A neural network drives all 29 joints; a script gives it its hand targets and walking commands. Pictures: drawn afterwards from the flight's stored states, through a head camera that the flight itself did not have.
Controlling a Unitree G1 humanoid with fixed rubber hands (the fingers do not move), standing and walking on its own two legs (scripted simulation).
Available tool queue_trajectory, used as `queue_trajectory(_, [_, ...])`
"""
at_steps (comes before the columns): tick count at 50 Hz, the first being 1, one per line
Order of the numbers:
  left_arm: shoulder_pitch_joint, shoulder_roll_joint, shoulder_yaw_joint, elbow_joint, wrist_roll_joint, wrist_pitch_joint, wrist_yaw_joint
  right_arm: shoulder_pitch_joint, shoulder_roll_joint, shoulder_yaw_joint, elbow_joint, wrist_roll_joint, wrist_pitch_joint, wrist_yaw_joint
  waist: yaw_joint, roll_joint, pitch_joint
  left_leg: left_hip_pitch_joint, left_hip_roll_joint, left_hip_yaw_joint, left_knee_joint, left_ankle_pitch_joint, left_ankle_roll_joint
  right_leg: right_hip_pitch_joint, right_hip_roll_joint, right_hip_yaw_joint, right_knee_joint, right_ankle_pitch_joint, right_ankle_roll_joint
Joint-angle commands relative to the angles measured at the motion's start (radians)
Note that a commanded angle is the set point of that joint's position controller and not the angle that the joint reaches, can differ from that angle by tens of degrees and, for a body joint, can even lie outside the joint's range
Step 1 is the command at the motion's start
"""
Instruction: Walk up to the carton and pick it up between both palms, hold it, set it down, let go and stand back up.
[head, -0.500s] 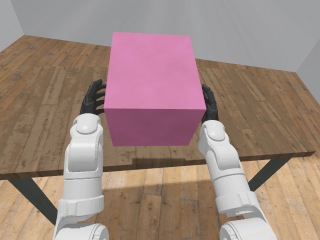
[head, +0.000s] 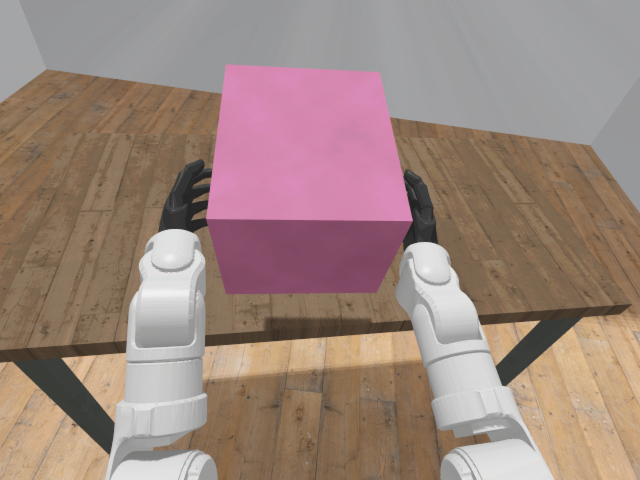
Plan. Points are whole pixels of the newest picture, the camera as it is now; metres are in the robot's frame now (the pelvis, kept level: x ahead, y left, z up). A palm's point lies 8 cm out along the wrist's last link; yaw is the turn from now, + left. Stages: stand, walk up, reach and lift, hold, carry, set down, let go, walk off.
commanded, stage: hold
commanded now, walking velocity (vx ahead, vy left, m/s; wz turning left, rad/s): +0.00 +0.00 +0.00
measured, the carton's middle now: (303, 182) +0.41 +0.01 +0.18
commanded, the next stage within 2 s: none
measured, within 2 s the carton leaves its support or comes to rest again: neither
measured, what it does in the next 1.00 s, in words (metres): stands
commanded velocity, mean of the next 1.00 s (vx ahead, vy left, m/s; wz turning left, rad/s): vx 0.00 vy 0.00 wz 0.00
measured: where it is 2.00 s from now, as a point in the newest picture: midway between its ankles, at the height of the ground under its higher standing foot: outside the picture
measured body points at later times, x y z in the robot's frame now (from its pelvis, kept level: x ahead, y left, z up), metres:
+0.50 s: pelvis +0.00 +0.00 +0.00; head -0.01 +0.03 +0.45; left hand +0.36 +0.15 +0.16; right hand +0.36 -0.13 +0.15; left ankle +0.03 +0.13 -0.75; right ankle +0.00 -0.10 -0.75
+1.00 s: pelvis +0.00 +0.00 +0.00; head -0.01 +0.04 +0.45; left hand +0.36 +0.15 +0.15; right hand +0.36 -0.13 +0.14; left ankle +0.03 +0.13 -0.75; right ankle +0.00 -0.10 -0.75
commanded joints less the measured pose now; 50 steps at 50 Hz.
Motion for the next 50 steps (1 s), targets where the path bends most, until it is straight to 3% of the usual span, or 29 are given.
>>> queue_trajectory(1, [-0.651, -0.368, -0.436, -0.211, -0.161, -0.091, -0.155, -0.685, 0.327, 0.284, -0.294, 0.042, -0.080, 0.117, -0.010, 0.115, -0.457, 0.152, -0.052, 0.055, 0.008, 0.213, -0.010, 0.106, 0.021, -0.001, 0.013, 0.206, 0.059])
queue_trajectory(12, [-0.647, -0.367, -0.450, -0.249, -0.164, -0.102, -0.160, -0.694, 0.345, 0.313, -0.335, 0.058, -0.083, 0.106, -0.010, 0.102, -0.518, 0.163, -0.060, 0.049, 0.022, 0.298, 0.001, 0.151, 0.021, 0.009, 0.030, 0.328, 0.065])
queue_trajectory(17, [-0.661, -0.372, -0.456, -0.231, -0.169, -0.100, -0.160, -0.700, 0.335, 0.301, -0.325, 0.047, -0.078, 0.111, -0.015, 0.112, -0.499, 0.170, -0.056, 0.044, 0.018, 0.265, -0.005, 0.117, 0.024, 0.002, 0.019, 0.256, 0.058])
queue_trajectory(22, [-0.641, -0.354, -0.417, -0.214, -0.151, -0.089, -0.163, -0.696, 0.341, 0.304, -0.317, 0.054, -0.076, 0.111, 0.008, 0.093, -0.473, 0.150, -0.057, 0.053, 0.004, 0.230, 0.006, 0.138, 0.015, 0.007, 0.021, 0.261, 0.063])
queue_trajectory(24, [-0.674, -0.360, -0.434, -0.231, -0.169, -0.098, -0.159, -0.710, 0.340, 0.302, -0.316, 0.047, -0.079, 0.114, -0.006, 0.097, -0.487, 0.154, -0.053, 0.049, 0.002, 0.225, 0.002, 0.123, 0.020, 0.003, 0.020, 0.241, 0.060])
queue_trajectory(27, [-0.679, -0.358, -0.412, -0.206, -0.154, -0.102, -0.161, -0.722, 0.348, 0.303, -0.302, 0.048, -0.081, 0.116, 0.017, 0.093, -0.477, 0.151, -0.051, 0.055, 0.003, 0.209, 0.004, 0.129, 0.020, 0.007, 0.016, 0.229, 0.062])
queue_trajectory(31, [-0.689, -0.364, -0.419, -0.183, -0.160, -0.101, -0.159, -0.720, 0.328, 0.260, -0.269, 0.028, -0.086, 0.121, -0.010, 0.113, -0.471, 0.147, -0.050, 0.060, -0.003, 0.165, -0.003, 0.101, 0.022, -0.004, 0.011, 0.161, 0.057])
queue_trajectory(34, [-0.681, -0.363, -0.422, -0.188, -0.153, -0.105, -0.158, -0.709, 0.333, 0.262, -0.255, 0.027, -0.090, 0.123, -0.007, 0.114, -0.480, 0.152, -0.054, 0.063, 0.006, 0.196, -0.007, 0.101, 0.024, -0.001, 0.012, 0.191, 0.058])
queue_trajectory(37, [-0.687, -0.377, -0.440, -0.223, -0.160, -0.106, -0.156, -0.686, 0.327, 0.252, -0.259, 0.028, -0.091, 0.121, -0.030, 0.129, -0.505, 0.169, -0.051, 0.059, 0.010, 0.214, -0.007, 0.113, 0.024, 0.004, 0.014, 0.218, 0.056])
queue_trajectory(39, [-0.683, -0.372, -0.426, -0.217, -0.157, -0.108, -0.158, -0.704, 0.342, 0.267, -0.278, 0.034, -0.088, 0.118, -0.012, 0.118, -0.507, 0.153, -0.054, 0.057, 0.014, 0.233, -0.005, 0.137, 0.024, 0.004, 0.014, 0.247, 0.061])
queue_trajectory(41, [-0.670, -0.375, -0.443, -0.222, -0.161, -0.106, -0.158, -0.691, 0.336, 0.275, -0.286, 0.034, -0.086, 0.115, -0.025, 0.121, -0.518, 0.167, -0.055, 0.049, 0.020, 0.261, -0.008, 0.132, 0.022, 0.003, 0.021, 0.270, 0.056])
queue_trajectory(42, [-0.639, -0.359, -0.353, -0.114, -0.115, -0.087, -0.168, -0.736, 0.361, 0.316, -0.257, 0.030, -0.083, 0.094, 0.044, 0.048, -0.476, 0.127, -0.074, 0.060, 0.019, 0.253, 0.036, 0.224, -0.003, 0.016, 0.034, 0.324, 0.075])
queue_trajectory(43, [-0.638, -0.350, -0.359, -0.137, -0.124, -0.086, -0.173, -0.718, 0.358, 0.316, -0.259, 0.044, -0.082, 0.084, 0.021, 0.050, -0.466, 0.094, -0.072, 0.051, -0.005, 0.222, 0.042, 0.257, 0.000, 0.019, 0.052, 0.360, 0.084])
queue_trajectory(44, [-0.634, -0.345, -0.350, -0.141, -0.124, -0.082, -0.177, -0.729, 0.361, 0.328, -0.269, 0.051, -0.080, 0.078, 0.037, 0.050, -0.463, 0.084, -0.070, 0.050, -0.009, 0.219, 0.045, 0.269, -0.005, 0.019, 0.057, 0.372, 0.086])
queue_trajectory(46, [-0.646, -0.349, -0.368, -0.170, -0.140, -0.083, -0.174, -0.730, 0.362, 0.331, -0.281, 0.064, -0.083, 0.068, 0.028, 0.050, -0.465, 0.095, -0.068, 0.050, -0.014, 0.213, 0.038, 0.242, 0.000, 0.015, 0.052, 0.346, 0.087])
queue_trajectory(50, [-0.691, -0.396, -0.447, -0.228, -0.159, -0.104, -0.162, -0.755, 0.372, 0.327, -0.336, 0.064, -0.107, 0.065, 0.002, 0.117, -0.543, 0.195, -0.067, 0.050, 0.029, 0.325, 0.000, 0.192, 0.026, 0.002, 0.044, 0.354, 0.071])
